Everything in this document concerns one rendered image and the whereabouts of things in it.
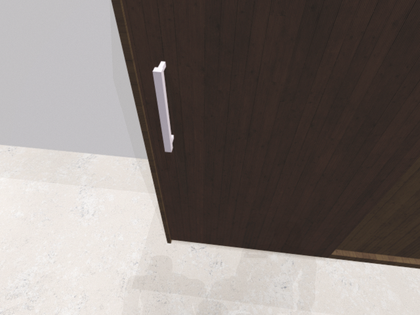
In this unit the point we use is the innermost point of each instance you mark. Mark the handle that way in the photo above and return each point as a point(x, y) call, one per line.
point(159, 82)

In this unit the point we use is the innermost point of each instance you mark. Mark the wardrobe door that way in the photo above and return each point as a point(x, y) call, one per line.
point(291, 118)
point(392, 227)

